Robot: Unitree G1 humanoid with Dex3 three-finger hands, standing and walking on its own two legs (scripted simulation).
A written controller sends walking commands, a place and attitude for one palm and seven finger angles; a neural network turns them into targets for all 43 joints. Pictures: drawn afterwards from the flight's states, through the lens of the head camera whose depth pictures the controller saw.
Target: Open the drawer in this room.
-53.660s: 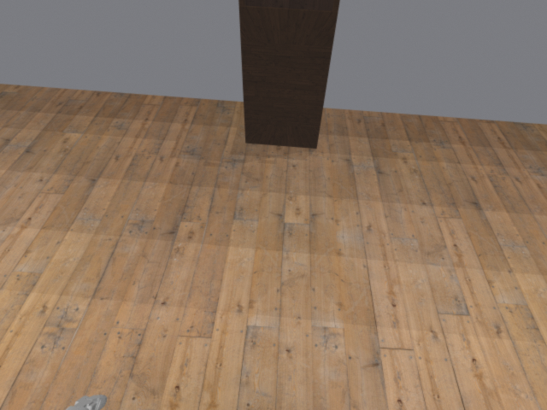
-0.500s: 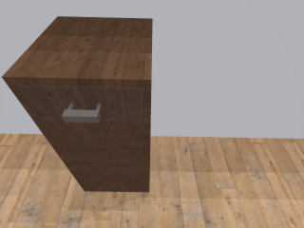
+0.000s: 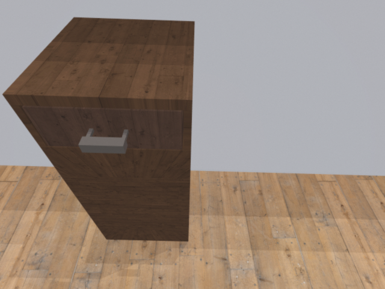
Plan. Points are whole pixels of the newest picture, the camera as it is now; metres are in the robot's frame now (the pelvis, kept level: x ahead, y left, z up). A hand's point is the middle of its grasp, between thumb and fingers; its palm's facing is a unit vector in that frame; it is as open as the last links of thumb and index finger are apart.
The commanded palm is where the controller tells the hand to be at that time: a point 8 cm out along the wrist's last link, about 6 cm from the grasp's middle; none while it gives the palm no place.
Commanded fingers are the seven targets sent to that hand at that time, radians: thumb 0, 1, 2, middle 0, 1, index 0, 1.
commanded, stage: look again from close up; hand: left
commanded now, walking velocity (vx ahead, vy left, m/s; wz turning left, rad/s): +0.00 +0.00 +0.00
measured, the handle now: (106, 138) +0.44 +0.25 +0.04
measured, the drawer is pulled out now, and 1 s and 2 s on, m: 0.00 0.00 0.00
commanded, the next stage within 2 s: shuffle to correct the standing spot in 0.18 s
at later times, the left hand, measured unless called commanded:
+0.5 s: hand out of the picture -0.02 +0.18 -0.18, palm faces +0.04 -0.97 -0.23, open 7.4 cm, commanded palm none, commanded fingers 0.00 0.90 0.90 -0.20 -0.30 -0.20 -0.30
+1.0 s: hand out of the picture -0.05 +0.20 -0.17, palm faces +0.03 -0.98 -0.19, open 7.4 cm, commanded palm none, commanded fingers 0.00 0.90 0.90 -0.20 -0.30 -0.20 -0.30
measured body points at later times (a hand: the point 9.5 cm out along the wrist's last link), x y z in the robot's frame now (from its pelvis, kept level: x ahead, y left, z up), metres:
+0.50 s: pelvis -0.02 +0.00 +0.00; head +0.00 -0.01 +0.45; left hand -0.02 +0.23 -0.16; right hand +0.00 -0.23 -0.16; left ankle -0.03 +0.12 -0.74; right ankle -0.06 -0.09 -0.74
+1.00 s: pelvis -0.05 +0.02 +0.00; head -0.04 +0.03 +0.45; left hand -0.05 +0.25 -0.16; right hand -0.06 -0.20 -0.16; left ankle -0.04 +0.14 -0.74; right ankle -0.10 -0.08 -0.73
